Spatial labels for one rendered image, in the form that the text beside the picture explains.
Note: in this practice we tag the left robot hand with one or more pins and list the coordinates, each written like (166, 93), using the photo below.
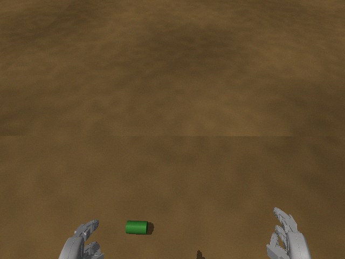
(74, 246)

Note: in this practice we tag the right robot hand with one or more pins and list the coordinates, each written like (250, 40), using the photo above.
(294, 242)

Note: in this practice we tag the can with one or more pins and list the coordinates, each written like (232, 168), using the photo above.
(136, 227)

